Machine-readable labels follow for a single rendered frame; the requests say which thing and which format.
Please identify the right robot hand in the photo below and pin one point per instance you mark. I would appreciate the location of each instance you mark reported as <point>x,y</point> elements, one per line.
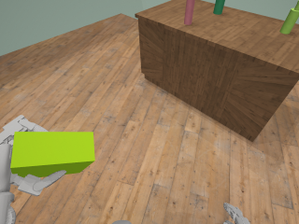
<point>236,215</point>

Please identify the sponge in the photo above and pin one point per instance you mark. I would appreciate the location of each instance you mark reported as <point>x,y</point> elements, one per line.
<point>44,153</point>

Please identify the robot left forearm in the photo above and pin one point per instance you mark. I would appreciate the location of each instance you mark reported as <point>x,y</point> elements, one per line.
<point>7,213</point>

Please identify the left robot hand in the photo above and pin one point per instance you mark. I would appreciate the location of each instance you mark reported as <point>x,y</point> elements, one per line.
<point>30,184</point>

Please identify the table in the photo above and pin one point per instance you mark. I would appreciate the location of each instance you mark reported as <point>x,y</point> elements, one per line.
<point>236,67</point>

